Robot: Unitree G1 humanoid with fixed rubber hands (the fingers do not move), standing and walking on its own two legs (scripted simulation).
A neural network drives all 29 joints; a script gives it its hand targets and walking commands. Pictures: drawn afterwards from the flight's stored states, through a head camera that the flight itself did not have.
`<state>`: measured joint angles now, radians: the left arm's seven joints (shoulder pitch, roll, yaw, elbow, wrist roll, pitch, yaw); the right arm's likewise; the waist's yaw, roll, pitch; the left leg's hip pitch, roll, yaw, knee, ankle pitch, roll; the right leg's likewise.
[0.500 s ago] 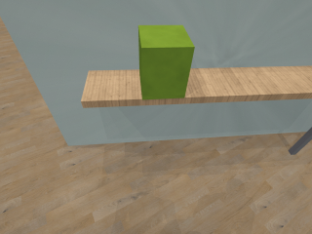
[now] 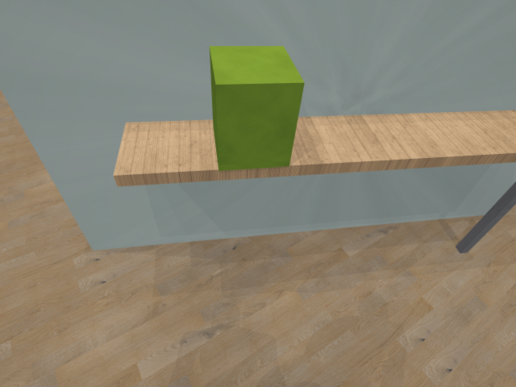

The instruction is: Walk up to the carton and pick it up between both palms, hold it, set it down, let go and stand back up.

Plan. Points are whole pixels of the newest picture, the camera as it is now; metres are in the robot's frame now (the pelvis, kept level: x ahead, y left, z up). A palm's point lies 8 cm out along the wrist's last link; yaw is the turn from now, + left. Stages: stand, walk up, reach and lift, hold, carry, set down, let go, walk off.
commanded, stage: walk up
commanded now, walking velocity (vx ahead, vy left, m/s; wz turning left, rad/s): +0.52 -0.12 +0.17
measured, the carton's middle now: (251, 108) +0.81 +0.00 +0.02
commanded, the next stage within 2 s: none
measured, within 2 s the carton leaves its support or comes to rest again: neither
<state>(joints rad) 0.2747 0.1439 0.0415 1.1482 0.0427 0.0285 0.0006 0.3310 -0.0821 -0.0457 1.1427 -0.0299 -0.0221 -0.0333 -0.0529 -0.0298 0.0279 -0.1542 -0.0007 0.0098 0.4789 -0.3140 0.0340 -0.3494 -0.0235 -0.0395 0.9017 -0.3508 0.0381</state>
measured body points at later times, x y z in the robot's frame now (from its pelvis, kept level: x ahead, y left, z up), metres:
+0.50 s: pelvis +0.19 -0.09 +0.00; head +0.21 -0.11 +0.45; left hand +0.11 +0.10 -0.15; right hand +0.28 -0.34 -0.16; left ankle +0.23 +0.04 -0.66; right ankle +0.12 -0.19 -0.74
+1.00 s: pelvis +0.39 -0.03 -0.02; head +0.46 -0.03 +0.42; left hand +0.45 +0.20 -0.17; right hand +0.48 -0.25 -0.18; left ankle +0.45 +0.05 -0.74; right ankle +0.38 -0.14 -0.71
